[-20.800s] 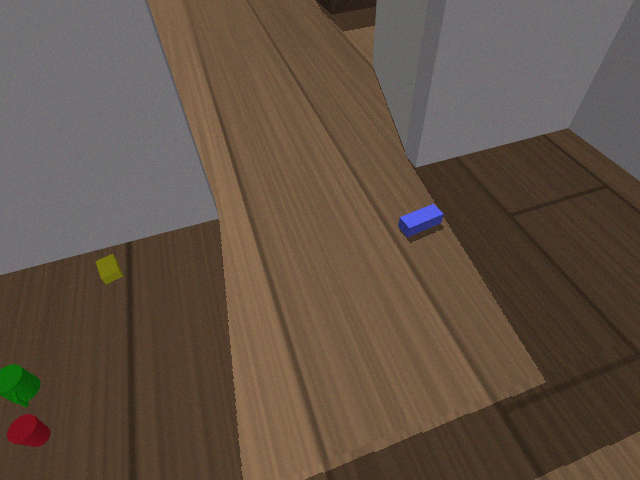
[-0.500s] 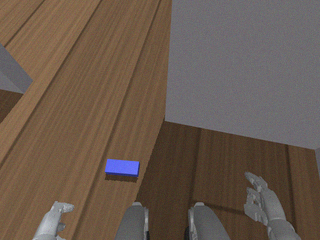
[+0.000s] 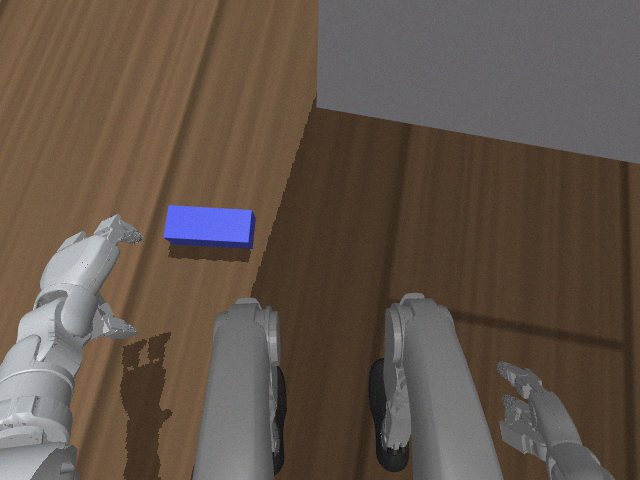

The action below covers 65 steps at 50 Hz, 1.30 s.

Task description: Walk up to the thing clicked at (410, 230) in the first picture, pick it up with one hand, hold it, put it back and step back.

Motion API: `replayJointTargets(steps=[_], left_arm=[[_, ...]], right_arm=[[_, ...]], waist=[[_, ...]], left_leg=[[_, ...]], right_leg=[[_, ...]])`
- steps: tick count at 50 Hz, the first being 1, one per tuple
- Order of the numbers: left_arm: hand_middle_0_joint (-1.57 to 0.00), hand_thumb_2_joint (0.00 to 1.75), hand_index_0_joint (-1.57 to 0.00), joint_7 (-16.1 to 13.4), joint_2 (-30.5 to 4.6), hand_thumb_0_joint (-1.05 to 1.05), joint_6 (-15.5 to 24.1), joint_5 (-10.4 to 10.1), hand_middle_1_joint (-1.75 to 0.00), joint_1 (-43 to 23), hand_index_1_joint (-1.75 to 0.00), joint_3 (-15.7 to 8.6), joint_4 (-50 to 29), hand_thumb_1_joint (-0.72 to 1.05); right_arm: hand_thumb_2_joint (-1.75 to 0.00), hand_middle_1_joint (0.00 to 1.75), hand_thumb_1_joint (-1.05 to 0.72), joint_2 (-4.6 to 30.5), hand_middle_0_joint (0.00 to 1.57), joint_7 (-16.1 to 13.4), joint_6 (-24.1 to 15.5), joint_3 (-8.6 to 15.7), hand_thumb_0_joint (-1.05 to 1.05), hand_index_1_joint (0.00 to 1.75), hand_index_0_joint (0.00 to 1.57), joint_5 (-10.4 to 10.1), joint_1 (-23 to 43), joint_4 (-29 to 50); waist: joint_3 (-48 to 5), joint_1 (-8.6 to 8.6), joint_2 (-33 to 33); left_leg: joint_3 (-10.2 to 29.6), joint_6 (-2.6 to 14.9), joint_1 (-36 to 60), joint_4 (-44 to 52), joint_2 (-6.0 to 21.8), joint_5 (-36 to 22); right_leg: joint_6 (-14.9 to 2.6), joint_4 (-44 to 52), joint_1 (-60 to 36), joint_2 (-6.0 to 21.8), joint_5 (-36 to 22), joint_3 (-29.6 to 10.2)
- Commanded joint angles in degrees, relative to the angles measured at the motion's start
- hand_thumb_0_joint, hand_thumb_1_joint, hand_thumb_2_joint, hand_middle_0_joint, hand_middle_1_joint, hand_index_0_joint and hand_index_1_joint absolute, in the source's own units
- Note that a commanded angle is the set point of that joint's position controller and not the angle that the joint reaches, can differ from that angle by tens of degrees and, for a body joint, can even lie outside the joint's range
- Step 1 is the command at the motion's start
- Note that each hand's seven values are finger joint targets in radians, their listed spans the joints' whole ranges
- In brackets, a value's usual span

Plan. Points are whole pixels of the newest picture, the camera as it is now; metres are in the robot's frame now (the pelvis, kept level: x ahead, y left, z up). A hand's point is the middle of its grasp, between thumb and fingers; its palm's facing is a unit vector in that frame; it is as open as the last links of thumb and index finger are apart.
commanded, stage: rise first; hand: left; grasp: from above
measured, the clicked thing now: (211, 227) +0.50 +0.25 -0.41
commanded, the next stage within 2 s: none
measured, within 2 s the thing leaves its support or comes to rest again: neither
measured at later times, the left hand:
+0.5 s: hand (144, 257) +0.40 +0.31 -0.24, palm faces -0.50 -0.12 -0.86, open 14.2 cm
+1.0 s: hand (158, 247) +0.43 +0.31 -0.28, palm faces -0.50 -0.03 -0.87, open 14.2 cm
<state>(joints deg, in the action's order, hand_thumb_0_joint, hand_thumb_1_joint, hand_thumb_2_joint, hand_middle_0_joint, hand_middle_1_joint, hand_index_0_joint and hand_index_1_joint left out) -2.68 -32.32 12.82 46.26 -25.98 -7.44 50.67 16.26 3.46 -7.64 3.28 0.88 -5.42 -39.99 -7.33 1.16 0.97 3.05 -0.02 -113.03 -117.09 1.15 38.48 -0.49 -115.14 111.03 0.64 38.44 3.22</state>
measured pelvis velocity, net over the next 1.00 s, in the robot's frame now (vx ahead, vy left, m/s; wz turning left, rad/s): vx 0.00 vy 0.01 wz -0.08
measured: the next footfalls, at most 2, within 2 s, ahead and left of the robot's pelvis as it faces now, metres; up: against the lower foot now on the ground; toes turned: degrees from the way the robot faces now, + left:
none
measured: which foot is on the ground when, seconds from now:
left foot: down 0.00-1.00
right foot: down 0.00-1.00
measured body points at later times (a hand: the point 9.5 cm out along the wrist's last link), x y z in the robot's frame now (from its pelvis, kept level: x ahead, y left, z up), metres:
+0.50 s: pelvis -0.01 +0.01 -0.08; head +0.21 +0.07 +0.31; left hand +0.42 +0.32 -0.19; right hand +0.08 -0.27 -0.20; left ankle +0.08 +0.12 -0.41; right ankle +0.09 -0.12 -0.41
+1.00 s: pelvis +0.00 +0.01 -0.11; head +0.24 +0.07 +0.27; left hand +0.45 +0.31 -0.23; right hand +0.06 -0.27 -0.22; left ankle +0.08 +0.12 -0.41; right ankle +0.09 -0.12 -0.41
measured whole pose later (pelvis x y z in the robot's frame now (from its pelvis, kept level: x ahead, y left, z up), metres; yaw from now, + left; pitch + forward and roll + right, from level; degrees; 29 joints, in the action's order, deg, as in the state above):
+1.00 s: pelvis +0.00 +0.01 -0.11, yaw -5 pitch +33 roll -9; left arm -20.3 -44.9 24.3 75.5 -47.3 -7.1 76.4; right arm 15.5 7.9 0.4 -0.6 8.3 -5.8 -43.2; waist -2.7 8.9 -1.5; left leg 6.5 1.4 -132.0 -138.2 0.9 40.2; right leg 1.0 -132.9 127.3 0.2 39.4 5.9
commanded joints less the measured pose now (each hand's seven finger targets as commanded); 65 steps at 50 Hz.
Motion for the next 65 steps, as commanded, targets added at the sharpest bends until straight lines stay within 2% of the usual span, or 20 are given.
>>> replayJointTargets(steps=[1, 2, 7, 9, 14, 19, 21, 26, 27, 30, 33, 35, 37, 38, 41, 43, 44, 51, 59, 65], left_arm=[[-0.08, 1.02, -0.09, -2.96, -20.15, 0.0, 4.27, 4.1, -1.05, -14.02, -1.05, -5.53, -3.06, -0.57], [-0.08, 1.03, -0.08, -3.5, -20.99, 0.0, 4.9, 5.04, -1.05, -15.23, -1.05, -5.94, -3.37, -0.56], [-0.05, 1.06, -0.04, -6.53, -21.29, 0.0, 7.24, 9.23, -1.0, -21.65, -1.01, -4.53, 0.47, -0.54], [-0.04, 1.04, -0.05, -8.01, -24.15, 0.0, 7.67, 10.99, -1.01, -22.0, -1.01, -5.84, 2.61, -0.52], [-0.05, 1.05, -0.04, -11.08, -22.48, 0.0, 7.91, 15.42, -0.97, -25.67, -0.98, -3.02, 7.61, -0.55], [-0.05, 1.04, -0.05, -13.67, -24.38, 0.0, 7.66, 18.93, -0.95, -30.24, -0.96, -2.87, 9.31, -0.55], [-0.05, 1.04, -0.04, -14.25, -22.83, 0.0, 7.78, 19.79, -0.95, -31.94, -0.96, -1.26, 11.18, -0.56], [-0.06, 1.02, -0.05, -14.96, -23.97, 0.0, 8.05, 21.71, -0.95, -33.12, -0.96, -0.88, 13.38, -0.54], [-0.06, 1.02, -0.06, -15.14, -24.2, 0.0, 8.1, 21.94, -0.94, -33.28, -0.95, -1.16, 14.22, -0.54], [-0.06, 1.01, -0.06, -15.73, -26.28, 0.0, 8.72, 23.2, -0.96, -33.64, -0.96, -2.38, 14.36, -0.54], [-0.06, 1.02, -0.05, -16.42, -25.59, 0.0, 9.47, 24.04, -0.96, -35.14, -0.96, -1.63, 15.25, -0.55], [-0.06, 1.01, -0.06, -17.06, -28.03, 0.0, 9.65, 24.92, -0.96, -33.14, -0.96, -3.34, 17.71, -0.54], [-0.06, 1.02, -0.06, -17.24, -26.92, 0.0, 10.22, 25.32, -0.96, -34.96, -0.96, -2.23, 16.58, -0.55], [-0.06, 1.01, -0.06, -17.68, -27.98, 0.0, 10.44, 25.66, -0.96, -35.52, -0.96, -3.01, 15.59, -0.54], [-0.06, 1.01, -0.06, -18.39, -27.35, 0.0, 11.26, 26.21, -0.97, -37.35, -0.97, -2.04, 15.25, -0.54], [-0.06, 1.02, -0.06, -18.86, -27.7, 0.0, 11.24, 27.15, -0.96, -34.61, -0.96, -2.44, 18.51, -0.54], [-0.06, 1.01, -0.06, -19.22, -28.13, 0.0, 11.72, 27.28, -0.96, -36.84, -0.96, -2.35, 16.07, -0.54], [-0.06, 1.01, -0.06, -21.19, -28.16, 0.0, 11.6, 29.71, -0.98, -35.88, -0.97, -2.21, 20.29, -0.53], [-0.06, 1.0, -0.06, -23.84, -29.47, 0.0, 11.14, 31.17, -0.99, -37.53, -0.99, -3.15, 20.44, -0.53], [-0.06, 0.99, -0.07, -24.48, -29.8, 0.0, 9.81, 30.42, -1.01, -38.51, -0.99, -3.33, 22.37, -0.52]], right_arm=[[-0.91, 0.3, -0.92, 11.02, 0.2, -0.61, -0.98, 4.24, 0.0, 0.3, 0.2, 0.1, -8.37, 3.1], [-0.9, 0.3, -0.9, 11.28, 0.2, -0.5, -0.71, 4.2, 0.0, 0.3, 0.2, 0.3, -8.1, 3.01], [-0.89, 0.3, -0.86, 11.42, 0.2, 0.21, 0.84, 3.45, 0.0, 0.3, 0.2, 1.02, -8.81, 2.23], [-0.89, 0.3, -0.86, 11.83, 0.2, 0.48, 1.59, 3.3, 0.0, 0.3, 0.2, 1.43, -8.94, 1.93], [-0.9, 0.3, -0.88, 12.18, 0.2, 1.14, 3.17, 2.82, 0.0, 0.3, 0.2, 2.35, -9.42, 0.64], [-0.9, 0.3, -0.9, 13.12, 0.2, 1.77, 4.62, 2.74, 0.0, 0.3, 0.2, 3.43, -10.23, -0.5], [-0.9, 0.3, -0.9, 12.94, 0.2, 2.0, 5.06, 2.51, 0.0, 0.3, 0.2, 3.69, -10.84, -0.64], [-0.9, 0.3, -0.91, 12.7, 0.2, 2.53, 5.84, 2.27, 0.0, 0.3, 0.2, 4.69, -10.89, -0.65], [-0.9, 0.3, -0.91, 12.84, 0.2, 2.65, 5.97, 2.24, 0.0, 0.3, 0.2, 4.87, -11.13, -0.68], [-0.9, 0.3, -0.91, 12.97, 0.2, 2.94, 6.51, 1.95, 0.0, 0.3, 0.2, 5.28, -10.9, -0.68], [-0.9, 0.3, -0.91, 12.82, 0.2, 3.1, 6.85, 1.51, 0.0, 0.3, 0.2, 5.84, -11.06, -0.86], [-0.9, 0.3, -0.91, 12.8, 0.2, 3.12, 7.37, 1.35, 0.0, 0.3, 0.2, 6.1, -11.78, -1.85], [-0.9, 0.3, -0.91, 12.64, 0.2, 3.21, 7.61, 1.27, 0.0, 0.3, 0.2, 6.36, -11.84, -1.75], [-0.9, 0.3, -0.91, 12.68, 0.2, 3.17, 7.72, 1.31, 0.0, 0.3, 0.2, 6.46, -11.51, -1.96], [-0.9, 0.3, -0.91, 12.72, 0.2, 3.35, 7.59, 0.99, 0.0, 0.3, 0.2, 6.84, -10.61, -1.5], [-0.9, 0.3, -0.91, 12.74, 0.2, 3.32, 7.9, 0.94, 0.0, 0.3, 0.2, 6.98, -11.05, -2.36], [-0.9, 0.3, -0.91, 12.69, 0.2, 3.35, 7.87, 0.7, 0.0, 0.3, 0.2, 7.09, -10.54, -1.52], [-0.9, 0.3, -0.9, 13.5, 0.2, 3.57, 7.92, 0.62, 0.0, 0.3, 0.2, 7.63, -10.29, -2.54], [-0.9, 0.3, -0.91, 13.22, 0.2, 3.64, 7.4, 0.13, 0.0, 0.3, 0.2, 8.12, -10.36, -2.79], [-0.9, 0.3, -0.91, 13.3, 0.2, 3.82, 6.84, 0.08, 0.0, 0.3, 0.2, 8.59, -10.99, -3.22]], waist=[[-36.79, 1.06, 1.72], [-37.16, 0.48, 2.99], [-33.97, 2.25, 6.3], [-34.3, 1.93, 7.08], [-32.58, 3.68, 9.19], [-35.36, 4.42, 14.16], [-34.12, 5.9, 13.19], [-34.04, 5.85, 11.88], [-34.02, 6.39, 10.83], [-35.55, 5.73, 12.0], [-34.48, 7.19, 10.93], [-34.47, 6.7, 10.67], [-34.9, 7.63, 10.56], [-35.77, 6.59, 10.72], [-34.83, 7.4, 12.54], [-33.57, 7.54, 11.51], [-34.36, 7.4, 12.3], [-33.37, 7.84, 14.43], [-33.52, 8.1, 13.86], [-33.39, 8.79, 13.17]], left_leg=[[-2.51, 2.08, 18.47, 9.69, -1.85, -5.42], [-2.1, 1.97, 19.17, 9.56, -1.73, -4.63], [-0.16, 1.95, 16.82, 8.66, -1.57, 0.6], [0.12, 2.02, 16.58, 7.87, -1.73, 0.83], [1.06, 1.64, 16.87, 5.87, -1.74, -1.15], [2.23, 0.71, 20.45, 3.86, -1.44, -6.7], [2.02, 0.89, 18.89, 2.54, -1.65, -7.75], [0.73, 1.53, 16.32, 0.0, -1.99, -7.06], [0.72, 1.67, 15.69, -0.75, -1.99, -7.14], [1.0, 1.49, 15.88, -1.33, -2.08, -8.04], [0.59, 1.87, 14.12, -3.09, -2.09, -8.26], [0.09, 2.07, 13.17, -3.9, -2.1, -9.16], [-0.17, 2.24, 12.71, -4.75, -2.14, -10.14], [-0.2, 2.22, 13.12, -4.89, -2.09, -9.88], [0.38, 2.02, 13.06, -5.39, -1.95, -9.92], [0.51, 2.15, 12.32, -5.7, -1.91, -9.48], [0.31, 2.08, 12.55, -5.9, -1.96, -10.02], [2.1, 1.52, 14.72, -5.56, -1.4, -9.68], [0.98, 1.88, 12.83, -6.99, -1.76, -9.63], [0.43, 2.14, 11.04, -8.14, -1.81, -9.66]], right_leg=[[-0.95, 13.23, -18.72, -2.02, -5.13, -0.11], [-1.11, 12.13, -16.61, -2.05, -4.35, 0.35], [-1.45, 8.14, -9.45, -2.34, -0.75, 2.29], [-1.51, 6.82, -8.61, -2.28, -0.42, 2.76], [-1.84, 3.58, -3.05, -1.99, -2.52, 3.77], [-2.03, -0.23, 0.3, -1.52, -6.96, 4.24], [-1.89, -0.57, 0.63, -1.53, -7.82, 4.45], [-1.78, -0.5, -0.42, -1.79, -7.5, 4.17], [-1.59, -0.47, -0.8, -1.74, -7.67, 4.16], [-1.75, -2.17, -0.38, -1.86, -7.95, 4.39], [-1.51, -2.1, -0.76, -2.2, -8.63, 4.61], [-1.47, -2.2, -1.76, -2.39, -9.45, 4.42], [-1.34, -2.31, -2.47, -2.56, -10.4, 4.49], [-1.42, -2.29, -2.03, -2.64, -10.07, 4.38], [-1.53, -3.8, -0.19, -2.74, -9.82, 4.82], [-1.51, -3.76, 0.15, -2.96, -9.55, 4.93], [-1.49, -3.77, -0.62, -2.94, -9.93, 4.87], [-1.66, -6.54, 4.67, -3.05, -9.06, 6.19], [-1.48, -6.47, 3.43, -3.05, -9.69, 5.82], [-1.32, -6.65, 2.53, -2.9, -10.18, 5.54]])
